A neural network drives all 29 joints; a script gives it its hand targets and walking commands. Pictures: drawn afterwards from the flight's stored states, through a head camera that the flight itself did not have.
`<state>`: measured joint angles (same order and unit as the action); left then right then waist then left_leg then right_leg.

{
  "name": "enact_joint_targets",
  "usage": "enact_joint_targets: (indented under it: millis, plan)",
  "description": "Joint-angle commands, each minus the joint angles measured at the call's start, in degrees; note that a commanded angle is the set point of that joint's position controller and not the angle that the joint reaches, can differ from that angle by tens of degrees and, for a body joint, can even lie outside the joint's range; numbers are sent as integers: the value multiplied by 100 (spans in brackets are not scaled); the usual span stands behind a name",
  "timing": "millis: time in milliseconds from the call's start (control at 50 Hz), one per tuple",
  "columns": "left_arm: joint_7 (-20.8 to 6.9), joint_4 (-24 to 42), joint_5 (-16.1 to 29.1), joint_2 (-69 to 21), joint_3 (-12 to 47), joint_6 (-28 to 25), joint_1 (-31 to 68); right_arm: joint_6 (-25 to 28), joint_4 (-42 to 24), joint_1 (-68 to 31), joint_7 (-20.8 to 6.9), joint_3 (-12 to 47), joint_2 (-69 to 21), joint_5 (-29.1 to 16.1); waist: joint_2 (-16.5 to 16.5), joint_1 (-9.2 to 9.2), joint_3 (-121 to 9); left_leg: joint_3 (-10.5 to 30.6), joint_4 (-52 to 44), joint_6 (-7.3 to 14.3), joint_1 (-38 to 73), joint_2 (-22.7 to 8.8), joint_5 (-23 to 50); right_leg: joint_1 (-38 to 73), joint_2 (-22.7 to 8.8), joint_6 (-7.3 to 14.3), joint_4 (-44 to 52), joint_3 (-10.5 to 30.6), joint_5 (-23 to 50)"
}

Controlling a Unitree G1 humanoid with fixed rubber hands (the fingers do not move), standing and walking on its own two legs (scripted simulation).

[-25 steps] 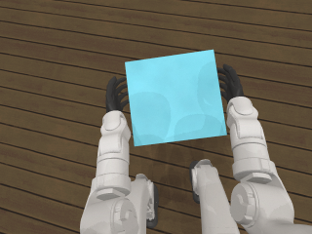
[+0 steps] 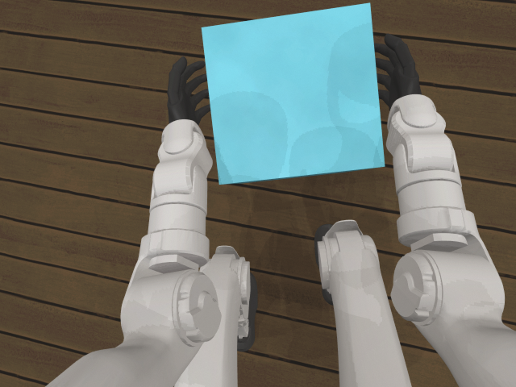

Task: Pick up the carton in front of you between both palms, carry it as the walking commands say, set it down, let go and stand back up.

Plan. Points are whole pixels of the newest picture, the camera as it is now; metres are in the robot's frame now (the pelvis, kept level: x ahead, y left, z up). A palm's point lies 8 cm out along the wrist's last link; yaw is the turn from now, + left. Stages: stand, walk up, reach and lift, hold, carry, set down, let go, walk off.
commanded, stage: set down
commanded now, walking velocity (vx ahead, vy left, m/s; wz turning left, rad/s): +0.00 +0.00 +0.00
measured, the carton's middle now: (289, 117) +0.49 -0.08 -0.19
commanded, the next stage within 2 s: none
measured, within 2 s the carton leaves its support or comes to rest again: rests again in 0.90 s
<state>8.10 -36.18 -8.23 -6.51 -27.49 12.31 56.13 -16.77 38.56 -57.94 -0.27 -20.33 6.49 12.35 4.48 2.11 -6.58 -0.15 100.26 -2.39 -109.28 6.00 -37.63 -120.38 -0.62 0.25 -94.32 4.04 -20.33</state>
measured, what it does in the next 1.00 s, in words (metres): lowers itself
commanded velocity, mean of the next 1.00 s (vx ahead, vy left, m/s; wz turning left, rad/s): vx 0.00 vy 0.00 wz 0.00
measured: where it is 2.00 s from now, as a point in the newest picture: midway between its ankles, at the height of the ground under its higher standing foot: (287, 301)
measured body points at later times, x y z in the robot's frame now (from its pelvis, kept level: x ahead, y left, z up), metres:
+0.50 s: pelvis -0.02 +0.01 -0.10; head +0.34 -0.06 +0.16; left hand +0.52 +0.07 -0.27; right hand +0.51 -0.23 -0.27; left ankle +0.05 +0.13 -0.47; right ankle +0.14 -0.12 -0.47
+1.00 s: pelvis -0.03 +0.01 -0.13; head +0.34 -0.03 +0.12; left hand +0.52 +0.07 -0.30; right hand +0.51 -0.23 -0.30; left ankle +0.05 +0.13 -0.47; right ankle +0.13 -0.12 -0.47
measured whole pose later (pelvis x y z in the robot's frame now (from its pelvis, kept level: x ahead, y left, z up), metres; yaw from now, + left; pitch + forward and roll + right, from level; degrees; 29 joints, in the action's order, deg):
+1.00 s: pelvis -0.03 +0.01 -0.13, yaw +3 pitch +40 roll +4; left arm 10.8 -49.3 0.1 3.3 -18.6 11.5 78.3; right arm -11.9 61.1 -83.3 -1.7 -14.4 22.3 2.1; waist 3.6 4.8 17.0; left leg 0.4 125.0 -4.3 -126.4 11.4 -39.1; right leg -136.4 -4.2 0.4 -116.9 4.0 -20.6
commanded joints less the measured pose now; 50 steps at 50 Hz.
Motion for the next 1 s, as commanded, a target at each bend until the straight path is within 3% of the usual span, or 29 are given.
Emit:
enact_joint_targets:
  millis: [0,80,260,420,480,540,620,740,980]
  plan:
    - [-1192,-98,480,-4499,2863,-57,3627,170,-2,-3344,-1110,2825,-5070,-726,-1123,51,-5941,-373,-933,21,-182,775,1043,6334,694,-166,115,-300,1511]
    - [-1225,-222,535,-4429,2769,-56,4049,170,313,-3555,-1067,2567,-4827,-634,-1093,198,-5767,-387,-616,6,-503,753,902,6015,652,-138,-119,-281,1291]
    - [-1219,-386,797,-4211,2852,-76,4852,257,745,-4104,-1157,2193,-4286,-631,-613,425,-5510,-431,-57,-38,-664,708,839,5167,522,-27,-862,-459,1332]
    - [-1128,-342,1163,-3902,3163,-151,5514,387,753,-4913,-1274,2480,-3836,-1127,-586,500,-5524,-464,478,-38,-463,670,1026,4894,367,-29,-1520,-541,1538]
    - [-1068,-89,1416,-3858,3451,-211,5840,447,634,-5163,-1271,2698,-3853,-1455,-649,516,-5991,-511,669,-59,-265,646,1251,5273,345,-36,-1760,-559,1869]
    - [-1012,81,1490,-3909,3626,-230,6005,479,555,-5339,-1316,2724,-3942,-1717,-320,513,-6148,-532,798,-46,162,631,1603,4943,369,-8,-1907,-564,2139]
    - [-1103,-96,1442,-4073,3660,-201,5862,425,983,-4974,-1417,2499,-3961,-1600,-109,576,-5585,-488,891,-60,-180,636,1569,4600,356,51,-2014,-514,2180]
    - [-1226,-476,1332,-4016,3366,-204,5737,472,1407,-4874,-1501,2175,-3815,-1371,-74,694,-4672,-393,909,-40,-616,648,1273,3912,303,119,-2051,-504,1771]
    - [-1146,-694,1197,-3567,3135,-308,6019,668,1722,-5306,-1535,2037,-3404,-1578,146,617,-4075,-393,1017,6,-611,583,1080,3402,224,164,-2176,-401,1404]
